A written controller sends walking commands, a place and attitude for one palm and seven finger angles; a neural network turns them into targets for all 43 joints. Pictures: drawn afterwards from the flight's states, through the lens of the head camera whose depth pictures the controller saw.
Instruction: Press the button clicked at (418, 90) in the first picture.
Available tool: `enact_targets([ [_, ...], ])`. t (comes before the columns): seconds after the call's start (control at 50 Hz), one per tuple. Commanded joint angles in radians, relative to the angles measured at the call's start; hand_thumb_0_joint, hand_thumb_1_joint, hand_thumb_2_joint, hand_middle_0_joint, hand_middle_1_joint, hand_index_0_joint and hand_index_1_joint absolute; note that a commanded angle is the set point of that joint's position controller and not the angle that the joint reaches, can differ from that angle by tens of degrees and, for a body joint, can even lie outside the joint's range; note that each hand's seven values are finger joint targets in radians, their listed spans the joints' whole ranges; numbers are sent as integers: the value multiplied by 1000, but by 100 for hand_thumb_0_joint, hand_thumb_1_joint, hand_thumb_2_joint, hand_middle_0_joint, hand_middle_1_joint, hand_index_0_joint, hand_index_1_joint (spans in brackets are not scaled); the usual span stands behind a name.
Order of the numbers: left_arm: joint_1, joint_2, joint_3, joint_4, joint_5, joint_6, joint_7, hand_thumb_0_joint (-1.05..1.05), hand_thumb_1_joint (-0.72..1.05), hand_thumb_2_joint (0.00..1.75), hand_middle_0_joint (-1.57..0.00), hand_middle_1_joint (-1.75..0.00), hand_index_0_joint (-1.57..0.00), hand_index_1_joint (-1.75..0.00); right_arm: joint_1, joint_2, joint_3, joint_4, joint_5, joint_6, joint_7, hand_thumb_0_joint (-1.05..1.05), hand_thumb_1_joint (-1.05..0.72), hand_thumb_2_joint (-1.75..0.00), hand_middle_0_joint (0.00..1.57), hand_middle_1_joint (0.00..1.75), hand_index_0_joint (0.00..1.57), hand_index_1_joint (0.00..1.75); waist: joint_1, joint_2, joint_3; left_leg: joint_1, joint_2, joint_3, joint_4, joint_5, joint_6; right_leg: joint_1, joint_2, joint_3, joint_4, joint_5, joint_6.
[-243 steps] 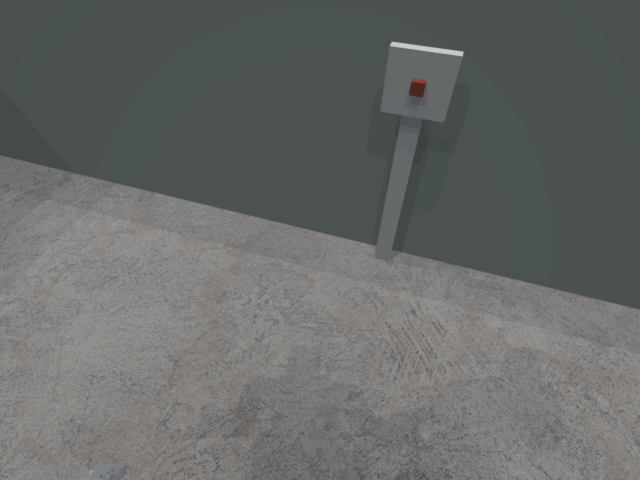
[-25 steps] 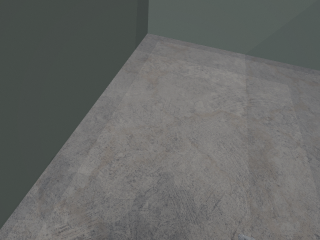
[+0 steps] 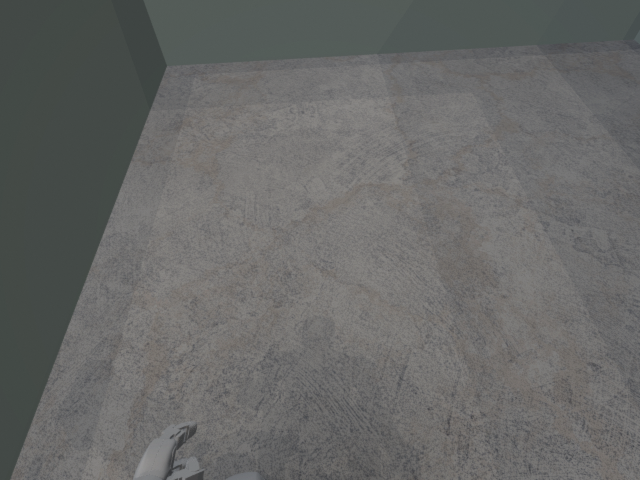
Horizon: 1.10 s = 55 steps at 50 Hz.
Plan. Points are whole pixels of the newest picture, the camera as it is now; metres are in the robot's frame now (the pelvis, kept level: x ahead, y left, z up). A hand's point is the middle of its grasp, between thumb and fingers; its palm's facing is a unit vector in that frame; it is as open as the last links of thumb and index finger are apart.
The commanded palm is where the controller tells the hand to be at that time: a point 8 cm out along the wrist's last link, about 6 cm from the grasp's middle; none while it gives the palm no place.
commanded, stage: turn to face it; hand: left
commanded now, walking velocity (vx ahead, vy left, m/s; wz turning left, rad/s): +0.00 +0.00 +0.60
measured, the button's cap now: out of the picture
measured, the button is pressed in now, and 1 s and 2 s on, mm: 0 0 0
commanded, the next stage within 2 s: none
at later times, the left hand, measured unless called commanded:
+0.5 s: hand out of the picture +0.02 +0.26 -0.17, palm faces +0.29 -0.93 -0.23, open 7.4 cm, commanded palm none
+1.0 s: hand out of the picture -0.02 +0.16 -0.13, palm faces +0.54 -0.79 -0.28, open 7.4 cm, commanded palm none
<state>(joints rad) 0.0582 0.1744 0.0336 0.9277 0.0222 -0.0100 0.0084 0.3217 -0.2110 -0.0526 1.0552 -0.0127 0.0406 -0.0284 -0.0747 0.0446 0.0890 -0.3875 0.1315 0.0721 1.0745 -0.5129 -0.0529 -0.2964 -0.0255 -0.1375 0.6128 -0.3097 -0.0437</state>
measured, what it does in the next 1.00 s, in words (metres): steps on the spot, turning left: left foot, then right foot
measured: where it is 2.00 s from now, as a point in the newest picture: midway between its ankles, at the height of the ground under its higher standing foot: outside the picture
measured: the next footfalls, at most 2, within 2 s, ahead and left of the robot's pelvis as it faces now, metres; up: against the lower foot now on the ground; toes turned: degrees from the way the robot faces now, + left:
left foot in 0.28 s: +0.07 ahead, +0.12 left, +0.00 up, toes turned +19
right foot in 0.84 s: +0.09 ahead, -0.12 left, +0.00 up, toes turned +26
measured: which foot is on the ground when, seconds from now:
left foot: up 0.00-0.26, down 0.28-0.82, up 0.84-1.00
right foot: down 0.00-0.30, up 0.32-0.82, down 0.84-1.00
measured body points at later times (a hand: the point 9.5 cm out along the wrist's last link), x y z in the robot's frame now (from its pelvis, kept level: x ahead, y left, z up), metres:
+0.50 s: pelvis +0.01 +0.03 +0.01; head +0.05 +0.07 +0.46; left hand +0.00 +0.31 -0.15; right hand +0.14 -0.20 -0.12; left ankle +0.03 +0.11 -0.73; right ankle +0.02 -0.14 -0.64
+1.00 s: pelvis +0.02 -0.05 +0.01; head +0.05 -0.07 +0.46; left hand -0.05 +0.20 -0.11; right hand +0.22 -0.24 -0.14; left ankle -0.05 +0.08 -0.63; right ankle +0.05 -0.14 -0.73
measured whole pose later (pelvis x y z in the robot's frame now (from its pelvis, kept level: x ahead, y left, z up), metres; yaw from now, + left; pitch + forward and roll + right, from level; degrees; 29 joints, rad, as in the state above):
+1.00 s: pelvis +0.02 -0.05 +0.01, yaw +34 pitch -1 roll +2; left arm 0.23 0.17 0.03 0.88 0.02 0.02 0.02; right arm 0.20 -0.27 -0.10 0.92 -0.03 0.07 0.03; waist -0.03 0.04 0.05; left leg -0.56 -0.01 -0.01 1.15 -0.35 -0.07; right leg -0.19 -0.07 -0.13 0.50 -0.30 -0.02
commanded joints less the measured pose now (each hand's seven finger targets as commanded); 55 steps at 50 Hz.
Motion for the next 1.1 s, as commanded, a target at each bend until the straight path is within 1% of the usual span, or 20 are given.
enact_targets([
  [0.0,71,144,27,-7,0,-12,24,0,90,90,-20,-30,-20,-30,64,-7,4,-33,1,-8,7,0,-90,-90,20,30,20,30,44,-194,-104,-17,-18,-19,-78,68,-10,92,-268,89,-247,614,-103],
  [0.14,94,171,56,-22,7,5,31,0,90,90,-20,-30,-20,-30,-45,-13,-14,-95,0,-6,31,0,-90,-90,20,30,20,30,74,-200,-50,-58,-29,26,-184,68,-6,105,-330,56,-249,442,-107],
  [0.22,108,161,71,-33,2,15,30,0,90,90,-20,-30,-20,-30,-21,-23,-24,-120,-6,-14,37,0,-90,-90,20,30,20,30,57,-136,-89,73,-49,64,-434,224,11,87,-315,-1,-113,349,-43],
  [0.24,120,152,71,-41,-5,21,26,0,90,90,-20,-30,-20,-30,21,-54,-34,-118,-8,-20,39,0,-90,-90,20,30,20,30,32,-47,-117,177,-30,24,-551,362,33,16,-282,-34,6,265,4],
  [0.26,147,98,69,-70,-14,29,20,0,90,90,-20,-30,-20,-30,66,-154,-55,-130,-16,-30,36,0,-90,-90,20,30,20,30,18,242,-143,274,188,-318,-663,641,146,-180,-149,-79,227,-72,89],
  [0.28,81,77,52,-117,-9,31,20,0,90,90,-20,-30,-20,-30,114,-215,-68,-131,-18,-29,29,0,-90,-90,20,30,20,30,-16,287,-147,265,344,-512,-755,780,277,-273,-67,-9,455,-399,113],
  [0.3,57,86,56,-114,1,38,23,0,90,90,-20,-30,-20,-30,111,-213,-70,-119,-17,-34,15,0,-90,-90,20,30,20,30,-15,195,-190,288,318,-512,-764,645,270,-321,-71,99,585,-323,104],
  [0.32,32,88,59,-111,2,34,18,0,90,90,-20,-30,-20,-30,60,-196,-66,-138,-13,-37,10,0,-90,-90,20,30,20,30,2,149,-178,268,272,-477,-758,548,240,-363,-82,134,631,-235,106],
  [0.38,106,112,70,-57,3,33,4,0,90,90,-20,-30,-20,-30,-69,-152,-44,-177,-10,-51,7,0,-90,-90,20,30,20,30,55,66,-159,227,145,-287,-760,556,186,-310,-91,140,609,-51,123],
  [0.42,125,119,70,-47,0,38,2,0,90,90,-20,-30,-20,-30,-80,-159,-46,-183,-6,-52,8,0,-90,-90,20,30,20,30,59,65,-160,223,122,-258,-766,569,192,-272,-85,133,553,-40,131],
  [0.64,87,137,63,-95,-6,39,10,0,90,90,-20,-30,-20,-30,-72,-219,-74,-193,-10,-25,24,0,-90,-90,20,30,20,30,23,110,-159,247,95,-414,-760,438,227,-203,-29,135,285,-124,135],
  [0.72,148,135,57,-102,-13,34,15,0,90,90,-20,-30,-20,-30,-122,-227,-81,-217,-14,-13,28,0,-90,-90,20,30,20,30,50,132,-164,149,65,-468,-735,433,216,-53,11,134,106,-119,111],
  [0.76,227,147,63,-88,-16,29,19,0,90,90,-20,-30,-20,-30,-157,-221,-84,-233,-10,-7,33,0,-90,-90,20,30,20,30,87,124,-172,43,22,-459,-714,351,174,110,22,113,-70,-19,97],
  [0.78,284,172,72,-82,-12,22,23,0,90,90,-20,-30,-20,-30,-178,-193,-82,-246,-4,-4,37,0,-90,-90,20,30,20,30,119,64,-173,-70,-31,-420,-646,257,128,240,-24,141,-238,30,79],
  [0.8,298,267,89,-94,7,11,30,0,90,90,-20,-30,-20,-30,-155,-114,-72,-264,5,-1,42,0,-90,-90,20,30,20,30,125,-232,-159,-281,-170,-255,-378,59,39,344,-291,444,-425,-159,-13],
  [0.82,220,327,84,-129,5,16,31,0,90,90,-20,-30,-20,-30,-151,-119,-71,-282,-9,-4,40,0,-90,-90,20,30,20,30,106,-330,-108,-325,-213,-145,-122,-48,-3,191,-498,583,-457,-138,-100],
  [0.84,165,275,84,-143,-3,10,36,0,90,90,-20,-30,-20,-30,-182,-157,-77,-271,-19,1,41,0,-90,-90,20,30,20,30,93,-290,-86,-268,-153,-183,-13,-21,16,93,-446,506,-432,-53,-94],
  [0.88,83,204,57,-149,-4,1,26,0,90,90,-20,-30,-20,-30,-147,-140,-74,-222,-16,11,55,0,-90,-90,20,30,20,30,38,-202,-13,-247,-124,-141,126,115,0,49,-315,288,-356,140,-54],
  [0.92,99,171,47,-143,-2,-7,25,0,90,90,-20,-30,-20,-30,-122,-122,-67,-203,-10,12,62,0,-90,-90,20,30,20,30,34,-187,-25,-242,-114,-101,148,174,-19,101,-271,166,-302,329,-40],
  [1.08,282,216,53,-81,5,-1,24,0,90,90,-20,-30,-20,-30,-266,-104,-43,-223,-7,20,62,0,-90,-90,20,30,20,30,123,-244,-64,-209,-92,-29,-35,103,-39,266,-320,90,-251,540,-64],
])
